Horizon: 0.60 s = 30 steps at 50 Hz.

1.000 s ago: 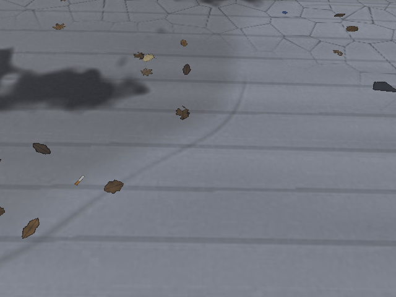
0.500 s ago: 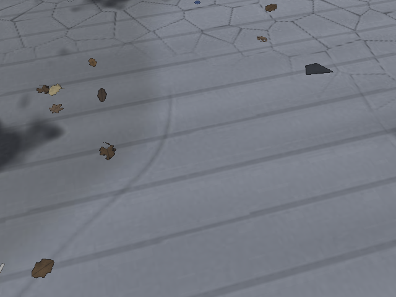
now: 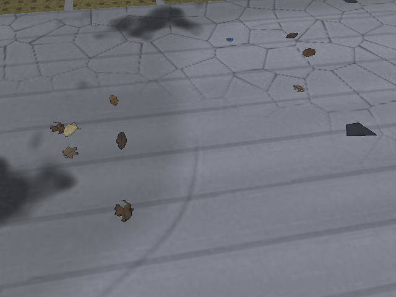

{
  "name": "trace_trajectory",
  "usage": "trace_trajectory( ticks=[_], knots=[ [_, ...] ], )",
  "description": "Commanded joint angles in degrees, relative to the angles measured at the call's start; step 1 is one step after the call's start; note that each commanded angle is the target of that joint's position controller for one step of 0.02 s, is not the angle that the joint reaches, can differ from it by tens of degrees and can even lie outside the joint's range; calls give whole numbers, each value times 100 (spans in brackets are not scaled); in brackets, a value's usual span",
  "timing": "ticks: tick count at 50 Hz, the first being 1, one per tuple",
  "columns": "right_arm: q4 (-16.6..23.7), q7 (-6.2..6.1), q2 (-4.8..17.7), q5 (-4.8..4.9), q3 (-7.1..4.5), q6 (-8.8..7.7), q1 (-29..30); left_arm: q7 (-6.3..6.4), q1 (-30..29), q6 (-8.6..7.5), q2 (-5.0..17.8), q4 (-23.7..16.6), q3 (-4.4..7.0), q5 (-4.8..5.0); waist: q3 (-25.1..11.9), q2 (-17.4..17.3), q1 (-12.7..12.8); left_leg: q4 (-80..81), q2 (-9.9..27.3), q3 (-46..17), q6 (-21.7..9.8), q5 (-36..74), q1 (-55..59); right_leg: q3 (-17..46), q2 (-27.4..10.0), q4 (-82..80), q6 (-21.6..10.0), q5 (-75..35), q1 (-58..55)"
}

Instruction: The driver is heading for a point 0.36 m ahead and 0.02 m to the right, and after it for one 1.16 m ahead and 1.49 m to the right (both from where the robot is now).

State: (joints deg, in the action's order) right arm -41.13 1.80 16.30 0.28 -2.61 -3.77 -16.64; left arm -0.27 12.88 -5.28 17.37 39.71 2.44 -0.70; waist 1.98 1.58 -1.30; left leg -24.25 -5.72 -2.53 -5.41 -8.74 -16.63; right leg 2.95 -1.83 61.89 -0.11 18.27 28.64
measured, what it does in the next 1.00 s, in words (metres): walks ahead: right foot, then left foot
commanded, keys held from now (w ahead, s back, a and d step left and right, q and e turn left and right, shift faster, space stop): w+q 0.12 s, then w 0.10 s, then e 0.78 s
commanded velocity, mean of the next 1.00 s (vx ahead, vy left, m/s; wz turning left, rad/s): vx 0.22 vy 0.00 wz -0.16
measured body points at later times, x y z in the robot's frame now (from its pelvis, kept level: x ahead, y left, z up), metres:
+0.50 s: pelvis +0.25 -0.03 -0.01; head +0.29 -0.03 +0.44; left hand +0.39 +0.24 -0.10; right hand +0.39 -0.30 -0.12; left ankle +0.18 +0.09 -0.66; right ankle +0.34 -0.11 -0.74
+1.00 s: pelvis +0.30 +0.01 +0.00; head +0.34 +0.03 +0.45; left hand +0.49 +0.28 -0.11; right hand +0.40 -0.28 -0.08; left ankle +0.35 +0.12 -0.74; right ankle +0.26 -0.13 -0.66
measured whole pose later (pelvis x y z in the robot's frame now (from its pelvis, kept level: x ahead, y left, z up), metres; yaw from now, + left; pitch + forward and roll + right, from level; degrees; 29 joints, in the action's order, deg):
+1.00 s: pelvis +0.30 +0.01 +0.00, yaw -13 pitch +1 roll -1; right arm -38.8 -2.2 14.2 -1.2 -2.7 0.4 -8.7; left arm 1.7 12.5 4.0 19.9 39.0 5.8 1.4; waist 2.4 2.3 -0.3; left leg -25.2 1.7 1.9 -0.9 -11.3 -15.1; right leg 4.0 1.1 61.7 6.3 22.9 29.6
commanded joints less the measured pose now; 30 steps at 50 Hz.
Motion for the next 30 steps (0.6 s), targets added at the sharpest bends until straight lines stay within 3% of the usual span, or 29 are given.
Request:
trace_trajectory(
  ticks=[1,6,9,11,14,15,16,17,18,19,20,21,22,24,26,28,30],
  knots=[
    [401,-106,853,17,-227,-72,62,52,-24,-35,512,-424,165,-55,-359,-550,147,1194,1448,-1849,-1052,986,774,131,-234,-532,213,-384,837],
    [185,-260,989,96,-284,15,-324,51,-1014,-55,263,-609,77,-17,-198,-596,-174,1100,1068,-1412,-726,1055,459,95,43,-2348,436,-1965,540],
    [24,-303,926,109,-259,47,-603,-60,-1449,-131,228,-646,55,64,-170,-623,-367,993,1165,-1465,-616,896,593,32,146,-3017,369,-2570,200],
    [-75,-292,872,103,-244,80,-795,-114,-1674,-163,233,-726,69,64,-133,-644,-472,722,1299,-1615,-614,1020,985,24,179,-3254,256,-2409,286],
    [-149,-325,870,17,-244,165,-750,-156,-1524,-218,352,-697,137,5,-171,-791,-362,73,1422,-1602,-407,2448,1617,-136,284,-3619,-62,-1982,134],
    [-136,-320,855,15,-230,179,-646,-137,-1181,-248,404,-589,169,-47,-376,-831,-173,-352,1287,-1456,-282,3323,1678,-300,407,-3822,-229,-2060,-359],
    [-81,-313,806,0,-199,169,-517,-115,-605,-276,523,-447,222,-90,-794,-831,137,-1014,1053,-1220,-85,3834,1510,-284,289,-3948,-455,-2802,-1296],
    [95,-315,616,-122,-113,126,-377,-96,279,-288,814,-306,270,-156,-1626,-412,478,-2338,766,-1002,132,2746,624,649,-535,-3464,-916,-4683,-2965],
    [-60,-264,265,-142,11,65,-1355,-104,639,-195,1038,-132,308,-152,-2406,1132,196,-4397,-16,-500,669,-1657,-1177,2484,-1991,-3158,-2139,-6347,-4925],
    [-137,-207,674,-111,-36,41,-1497,-131,803,-114,674,-55,251,80,-2610,1036,275,-4892,126,-650,790,-2823,-1670,3215,-2088,-3454,-2280,-5543,-4944],
    [2,-196,936,-34,-110,63,-814,-112,326,-39,544,-202,212,163,-1818,582,372,-5089,413,-637,869,-2514,-1976,2713,-1749,-3611,-1982,-4847,-4289],
    [149,-214,918,-52,-109,84,-229,-90,-25,37,481,-295,185,119,-1343,104,371,-4899,552,-473,900,-2237,-2087,2312,-1458,-3754,-1738,-4509,-3608],
    [269,-240,888,-108,-130,127,126,-80,-226,102,529,-355,184,113,-881,-142,302,-4590,622,-374,940,-2087,-2091,2069,-1266,-3923,-1652,-4436,-2883],
    [355,-305,663,-97,-112,232,70,-51,-358,208,704,-371,262,44,-687,156,18,-3800,679,-290,953,-1902,-1551,1817,-922,-4196,-1499,-4009,-1972],
    [294,-370,477,-82,-70,287,-63,-16,-421,304,804,-403,324,13,-791,455,-69,-3114,543,-116,1024,-1831,-1114,1590,-737,-4270,-1499,-3995,-1499],
    [286,-400,473,-99,-74,329,25,64,-366,402,907,-402,386,70,-1042,491,-44,-2735,477,-143,1052,-1337,-823,1608,-686,-4290,-1473,-3502,-1315],
    [319,-395,475,-91,-90,389,243,119,-384,509,915,-432,400,127,-1072,501,3,-2424,413,-182,1051,-944,-611,1676,-570,-4365,-1349,-2462,-1077]
  ],
)
Velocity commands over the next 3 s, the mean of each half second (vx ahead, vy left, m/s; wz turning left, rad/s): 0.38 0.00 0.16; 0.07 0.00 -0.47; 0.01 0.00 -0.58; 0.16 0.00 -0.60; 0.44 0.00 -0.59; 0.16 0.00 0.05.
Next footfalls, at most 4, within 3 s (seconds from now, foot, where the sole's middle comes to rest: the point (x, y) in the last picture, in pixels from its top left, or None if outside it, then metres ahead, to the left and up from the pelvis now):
0.32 right None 0.38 -0.11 -0.78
0.76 left None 0.39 0.11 -0.78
1.20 right None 0.29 -0.13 -0.78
1.68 left None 0.41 0.05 -0.78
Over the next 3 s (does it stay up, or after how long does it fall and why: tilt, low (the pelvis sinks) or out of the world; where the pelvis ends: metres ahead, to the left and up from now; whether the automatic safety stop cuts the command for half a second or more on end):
stays up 0.47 -0.45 -0.01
